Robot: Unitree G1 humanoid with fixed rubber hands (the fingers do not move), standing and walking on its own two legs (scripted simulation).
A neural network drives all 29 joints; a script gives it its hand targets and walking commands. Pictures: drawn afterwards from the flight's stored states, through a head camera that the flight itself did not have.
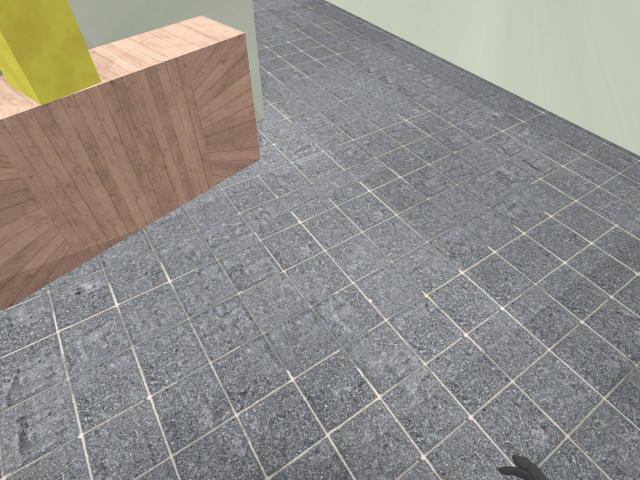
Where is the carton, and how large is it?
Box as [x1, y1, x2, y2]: [0, 0, 100, 104]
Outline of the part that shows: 0,0 0,69 11,86 40,104 44,104 100,82 67,0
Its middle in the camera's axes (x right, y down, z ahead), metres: -0.87 -0.61 +1.16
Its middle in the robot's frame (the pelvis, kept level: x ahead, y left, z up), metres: +1.28 +0.87 +0.02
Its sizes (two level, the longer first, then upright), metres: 0.204 0.198 0.299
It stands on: a pedestal, 0.63 m high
